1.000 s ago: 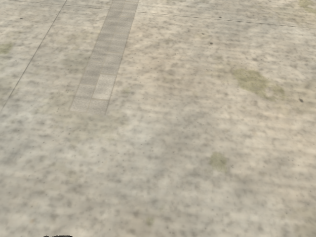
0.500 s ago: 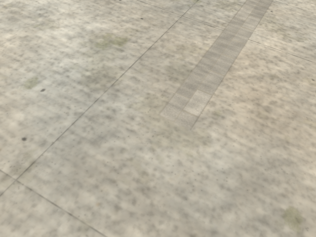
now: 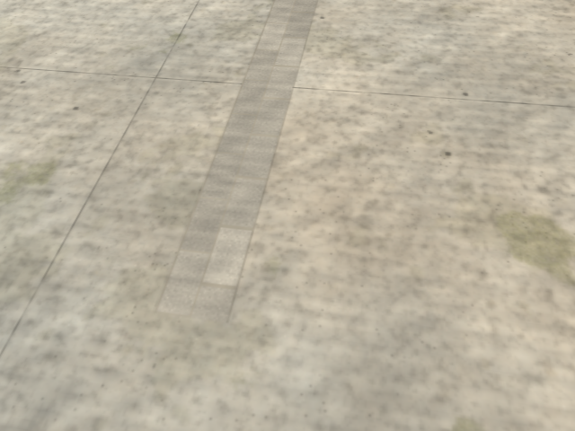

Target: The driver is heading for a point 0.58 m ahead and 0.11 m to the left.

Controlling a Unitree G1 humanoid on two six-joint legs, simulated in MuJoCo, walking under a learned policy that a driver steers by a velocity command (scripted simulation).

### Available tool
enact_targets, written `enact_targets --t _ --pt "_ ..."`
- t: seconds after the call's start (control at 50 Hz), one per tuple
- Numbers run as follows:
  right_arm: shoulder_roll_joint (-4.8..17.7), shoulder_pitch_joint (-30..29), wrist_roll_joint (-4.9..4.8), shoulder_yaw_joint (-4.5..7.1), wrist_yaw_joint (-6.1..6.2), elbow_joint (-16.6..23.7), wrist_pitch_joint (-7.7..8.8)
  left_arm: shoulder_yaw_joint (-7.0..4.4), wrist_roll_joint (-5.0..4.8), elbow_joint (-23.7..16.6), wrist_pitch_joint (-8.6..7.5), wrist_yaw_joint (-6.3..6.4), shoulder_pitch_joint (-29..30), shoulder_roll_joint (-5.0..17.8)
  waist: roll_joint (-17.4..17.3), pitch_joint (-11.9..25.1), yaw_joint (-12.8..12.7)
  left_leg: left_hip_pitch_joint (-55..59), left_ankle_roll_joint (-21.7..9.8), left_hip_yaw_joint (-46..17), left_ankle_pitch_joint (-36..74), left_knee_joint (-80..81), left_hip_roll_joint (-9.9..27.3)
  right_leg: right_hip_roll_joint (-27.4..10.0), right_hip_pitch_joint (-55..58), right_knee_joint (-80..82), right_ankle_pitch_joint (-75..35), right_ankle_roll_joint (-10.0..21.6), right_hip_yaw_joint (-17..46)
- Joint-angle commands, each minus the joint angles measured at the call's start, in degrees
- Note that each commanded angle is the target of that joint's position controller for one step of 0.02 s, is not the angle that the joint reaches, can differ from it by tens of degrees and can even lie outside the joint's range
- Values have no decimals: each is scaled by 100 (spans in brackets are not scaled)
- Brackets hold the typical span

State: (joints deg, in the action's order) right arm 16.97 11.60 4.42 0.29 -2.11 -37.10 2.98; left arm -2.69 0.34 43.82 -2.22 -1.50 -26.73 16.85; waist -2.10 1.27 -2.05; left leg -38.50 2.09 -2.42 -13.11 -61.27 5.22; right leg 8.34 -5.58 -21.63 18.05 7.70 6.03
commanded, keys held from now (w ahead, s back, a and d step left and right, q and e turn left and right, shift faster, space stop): w+e+shift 0.06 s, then w+q+shift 0.30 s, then shift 0.64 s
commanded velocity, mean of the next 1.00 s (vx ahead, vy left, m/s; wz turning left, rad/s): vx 0.56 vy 0.00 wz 0.02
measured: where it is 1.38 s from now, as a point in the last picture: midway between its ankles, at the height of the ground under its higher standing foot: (329, 322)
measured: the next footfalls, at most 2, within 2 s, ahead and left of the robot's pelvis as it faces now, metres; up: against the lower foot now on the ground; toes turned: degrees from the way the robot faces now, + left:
left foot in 0.22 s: +0.44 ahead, +0.07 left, +0.00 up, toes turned -7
right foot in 0.62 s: +0.83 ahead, -0.13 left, +0.00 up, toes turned +7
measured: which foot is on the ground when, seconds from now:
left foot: up 0.00-0.20, down 0.22-0.64, up 0.66-0.98, down 1.00-1.00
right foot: down 0.00-0.24, up 0.26-0.60, down 0.62-1.00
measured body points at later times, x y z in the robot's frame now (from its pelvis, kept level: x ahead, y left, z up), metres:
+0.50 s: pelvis +0.47 +0.00 +0.00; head +0.50 -0.01 +0.45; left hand +0.73 +0.20 -0.05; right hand +0.39 -0.28 -0.13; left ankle +0.40 +0.08 -0.74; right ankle +0.64 -0.15 -0.69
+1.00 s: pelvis +0.73 -0.04 +0.00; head +0.74 -0.04 +0.44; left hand +0.79 +0.22 -0.13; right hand +0.91 -0.29 -0.11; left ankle +0.77 +0.10 -0.74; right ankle +0.79 -0.13 -0.74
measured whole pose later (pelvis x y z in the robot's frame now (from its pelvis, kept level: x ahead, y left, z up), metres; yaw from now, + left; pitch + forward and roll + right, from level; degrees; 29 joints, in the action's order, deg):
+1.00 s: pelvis +0.73 -0.04 +0.00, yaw +5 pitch +0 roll -2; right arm 14.8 7.9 1.0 1.5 2.2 -44.3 -0.6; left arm -0.6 0.9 48.4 -2.3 -0.7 -13.3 13.6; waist -1.9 -1.0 -2.1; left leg -20.4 1.9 -5.6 -10.6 -32.3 2.8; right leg 5.7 -17.1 -25.3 8.2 3.3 -0.1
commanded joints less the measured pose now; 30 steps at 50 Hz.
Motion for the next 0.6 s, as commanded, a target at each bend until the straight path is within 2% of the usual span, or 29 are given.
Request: enact_targets --t 0.02,0.06,0.1,0.12,0.14,0.16,0.18,0.2,0.22,0.24,0.26,0.28,0.3,0.32,0.34,0.36,0.38,0.4,0.44,0.46,0.48,0.5,0.52,0.56,0.58,0.6 --pt "519 -1140 -94 79 -27 678 -2 -281 -27 -274 -161 57 22 1022 421 -923 -63 -639 182 350 578 949 -173 -1103 -522 1413 -1027 821 1616" --pt "393 -1571 -146 2 -65 777 41 -303 -54 -149 -170 82 -129 1049 541 -847 -224 -233 156 444 1112 1776 -367 -995 -456 1272 -2125 704 1508" --pt "278 -1745 -172 -58 -101 780 102 -237 -136 82 -249 134 -324 923 600 -714 -343 327 -102 644 1897 2510 -430 -1194 -113 1498 -3349 559 1324" --pt "283 -1762 -206 -58 -93 756 123 -219 -143 158 -292 145 -283 938 580 -695 -325 659 -267 710 2112 2835 -471 -1256 66 1568 -3815 449 1155" --pt "351 -1690 -222 -32 -57 688 125 -217 -131 224 -338 143 -238 1026 561 -563 -293 989 -422 867 2046 3003 -620 -1276 366 1434 -4810 321 954" --pt "476 -1412 -218 21 -7 605 122 -243 -83 269 -371 152 -230 1192 728 -305 -128 1424 -557 902 1702 3023 -797 -1392 730 1001 -6030 206 842" --pt "694 -783 -270 117 63 427 113 -279 31 320 -368 178 -193 1338 909 96 215 1987 -667 847 1215 2960 -972 -1504 1079 262 -7039 79 746" --pt "957 346 -353 245 163 96 89 -314 182 338 -317 205 -26 1417 1022 656 788 2961 -788 873 676 2834 -1104 -1560 1098 -899 -7661 14 588" --pt "1158 1739 -362 369 289 -318 49 -311 278 322 -261 246 346 1350 864 1088 1558 4249 -940 767 368 2793 -844 -1401 459 -2562 -7318 -53 291" --pt "1578 2621 -238 533 393 -525 34 -175 221 166 -287 249 332 803 -257 1609 1694 5573 -1416 -827 -1555 2675 172 -781 -1008 -5268 -4484 -191 -55" --pt "1835 2233 -240 607 285 -604 20 -39 -26 -60 -388 73 -229 341 -2323 2023 879 6310 -2297 -4825 -1954 4148 1333 345 -2844 -6708 527 -497 17" --pt "1274 1427 -296 565 175 -476 26 4 144 -67 -412 115 284 639 -1013 1198 814 5808 -2388 -4976 -2124 4406 1121 -252 -3637 -6758 176 -319 169" --pt "983 1221 -363 513 134 -501 67 32 209 -202 -450 86 913 723 -175 722 781 5071 -2328 -4217 -1833 4409 1001 -574 -3671 -6467 -99 -338 289" --pt "717 1252 -351 466 120 -635 79 83 289 -343 -464 65 1311 683 398 288 671 4280 -2134 -3657 -1432 4552 759 -782 -3490 -5883 -162 -327 193" --pt "524 1315 -343 389 153 -812 101 119 389 -536 -420 51 1653 591 479 -116 505 3565 -1974 -3172 -961 4667 450 -910 -3334 -5476 -80 -418 150" --pt "530 1320 -332 364 181 -928 130 186 452 -644 -338 26 1607 465 184 -318 250 3141 -2005 -2962 -733 4735 308 -982 -3280 -5201 130 -529 125" --pt "546 1299 -356 359 192 -981 183 233 448 -671 -269 26 1556 409 63 -543 105 2908 -2019 -2752 164 4798 282 -1070 -3349 -4903 286 -615 23" --pt "580 1305 -380 353 196 -1014 239 273 428 -720 -227 24 1571 379 87 -674 -7 2627 -2011 -2467 1230 4849 297 -1164 -3308 -4480 369 -710 -82" --pt "762 1124 -362 387 184 -1006 306 393 323 -976 -282 -31 2054 259 113 -857 -69 1887 -1799 -1605 3243 5064 59 -1166 -2678 -3022 -458 -844 -474" --pt "766 1038 -394 402 157 -1016 317 465 274 -1005 -308 -83 2236 114 59 -772 -27 1522 -1530 -1058 3666 5068 -243 -1061 -1924 -2199 -1192 -820 -672" --pt "741 1263 -466 413 115 -1105 341 482 223 -997 -315 -114 2423 37 -15 -595 181 1467 -1341 -871 3770 5105 -380 -862 -1359 -1790 -2077 -784 -854" --pt "647 1410 -773 405 214 -963 415 391 -3 -1137 -517 -23 2858 165 352 -529 498 1626 -1306 -1086 3090 5053 -268 -692 -1268 -1351 -2614 -835 -610" --pt "828 1568 -813 424 267 -1095 413 360 4 -1220 -573 15 2992 213 251 -416 519 2027 -1234 -1162 2821 5012 -195 -620 -1227 -872 -3066 -801 -514" --pt "832 1835 -681 429 333 -1263 291 229 57 -1265 -593 79 2977 366 -71 -207 533 2730 -974 -1171 2788 4565 -199 -473 -996 -456 -3498 -691 -432" --pt "809 1850 -609 431 351 -1290 210 140 68 -1215 -584 107 2744 477 -224 -23 384 2905 -832 -1139 3141 4125 -251 -368 -639 -470 -3434 -628 -481" --pt "811 1707 -577 433 360 -1253 137 64 85 -1105 -572 118 2268 551 -353 199 33 2882 -637 -1030 3616 3453 -340 -355 -64 -474 -3466 -549 -547"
